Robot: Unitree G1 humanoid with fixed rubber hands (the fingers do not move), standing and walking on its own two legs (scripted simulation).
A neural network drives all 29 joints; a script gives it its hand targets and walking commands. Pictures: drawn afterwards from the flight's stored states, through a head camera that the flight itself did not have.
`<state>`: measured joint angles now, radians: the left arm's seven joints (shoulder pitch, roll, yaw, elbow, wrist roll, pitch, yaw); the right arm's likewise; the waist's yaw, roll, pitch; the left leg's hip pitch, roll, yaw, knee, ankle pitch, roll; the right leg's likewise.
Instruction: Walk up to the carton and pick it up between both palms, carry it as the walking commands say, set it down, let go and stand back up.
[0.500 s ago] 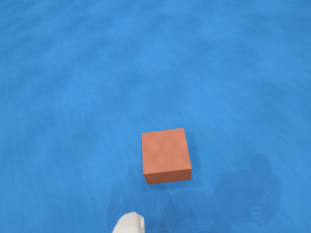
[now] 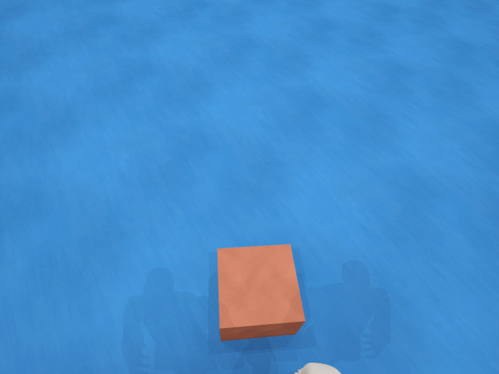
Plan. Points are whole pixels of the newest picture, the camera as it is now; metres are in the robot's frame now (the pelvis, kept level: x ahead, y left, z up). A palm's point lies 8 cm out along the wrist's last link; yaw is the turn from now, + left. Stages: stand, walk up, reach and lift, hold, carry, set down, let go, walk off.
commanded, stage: walk up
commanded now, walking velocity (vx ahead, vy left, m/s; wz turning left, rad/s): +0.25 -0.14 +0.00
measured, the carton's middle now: (256, 291) +0.48 -0.04 -0.69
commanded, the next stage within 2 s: none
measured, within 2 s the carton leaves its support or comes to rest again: neither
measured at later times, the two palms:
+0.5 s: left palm out of the picture +0.06 +0.17 -0.14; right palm out of the picture +0.01 -0.26 -0.16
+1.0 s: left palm out of the picture -0.03 +0.21 -0.15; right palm out of the picture +0.02 -0.28 -0.16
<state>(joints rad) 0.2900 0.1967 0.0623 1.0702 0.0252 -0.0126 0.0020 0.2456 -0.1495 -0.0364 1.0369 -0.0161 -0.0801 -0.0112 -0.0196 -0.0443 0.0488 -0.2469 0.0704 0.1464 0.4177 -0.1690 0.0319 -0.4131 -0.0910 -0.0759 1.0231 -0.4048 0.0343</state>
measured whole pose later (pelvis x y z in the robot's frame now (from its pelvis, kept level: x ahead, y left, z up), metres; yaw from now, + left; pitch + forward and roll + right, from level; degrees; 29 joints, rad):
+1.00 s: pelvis -0.02 -0.05 -0.01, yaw +1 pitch +0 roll +2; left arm 0.28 0.22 0.04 1.10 0.00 0.03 0.03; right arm 0.19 -0.17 -0.04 1.08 -0.02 0.04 -0.03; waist 0.00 -0.02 0.01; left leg -0.31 0.04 0.09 0.47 -0.15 -0.02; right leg -0.21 -0.04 -0.05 0.53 -0.34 -0.01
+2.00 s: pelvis +0.01 -0.02 +0.00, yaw +2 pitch -1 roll +1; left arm 0.37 0.14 0.00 1.19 0.01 -0.02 0.04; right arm 0.24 -0.15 -0.02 1.19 -0.01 0.00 -0.03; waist 0.01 -0.03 0.01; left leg -0.20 0.00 0.06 0.37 -0.14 0.01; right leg -0.08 -0.06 -0.06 0.39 -0.29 0.03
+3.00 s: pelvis +0.00 -0.03 -0.03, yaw -3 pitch +14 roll +1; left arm 0.06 0.20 0.06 0.54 -0.03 0.59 -0.03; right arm 0.02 -0.20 0.01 0.56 -0.01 0.58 0.04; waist -0.01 -0.02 -0.05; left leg -0.67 0.05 0.04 0.68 -0.25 -0.02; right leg -0.59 -0.01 0.03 0.73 -0.39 0.00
